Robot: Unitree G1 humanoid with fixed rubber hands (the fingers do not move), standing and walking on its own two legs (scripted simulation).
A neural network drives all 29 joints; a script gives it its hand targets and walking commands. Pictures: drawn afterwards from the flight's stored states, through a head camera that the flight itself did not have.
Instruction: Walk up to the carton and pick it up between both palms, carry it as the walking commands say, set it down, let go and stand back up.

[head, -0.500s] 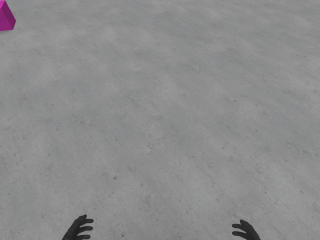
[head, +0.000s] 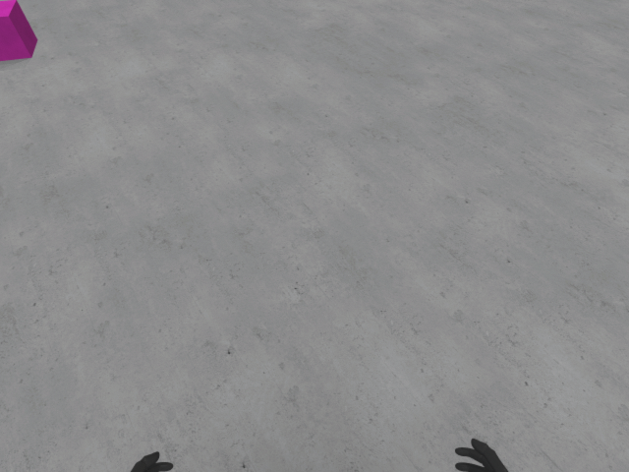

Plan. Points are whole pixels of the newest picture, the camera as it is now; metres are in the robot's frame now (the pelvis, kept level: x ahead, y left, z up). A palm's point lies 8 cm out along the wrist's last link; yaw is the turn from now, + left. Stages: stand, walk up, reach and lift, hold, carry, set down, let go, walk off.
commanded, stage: stand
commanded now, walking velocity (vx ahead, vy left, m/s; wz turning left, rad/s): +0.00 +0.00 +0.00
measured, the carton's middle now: (5, 30) +2.52 +2.06 -0.64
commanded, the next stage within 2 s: walk up in 1.00 s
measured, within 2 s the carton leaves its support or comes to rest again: neither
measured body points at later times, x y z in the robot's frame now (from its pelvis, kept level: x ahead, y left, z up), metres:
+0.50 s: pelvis +0.00 -0.01 +0.00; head +0.01 -0.01 +0.45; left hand +0.09 +0.23 -0.12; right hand +0.09 -0.25 -0.13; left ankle +0.00 +0.11 -0.73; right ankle -0.01 -0.13 -0.73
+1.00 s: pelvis -0.01 +0.00 +0.01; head +0.01 -0.01 +0.46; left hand +0.01 +0.23 -0.14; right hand +0.01 -0.24 -0.14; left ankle +0.00 +0.12 -0.73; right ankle -0.01 -0.13 -0.73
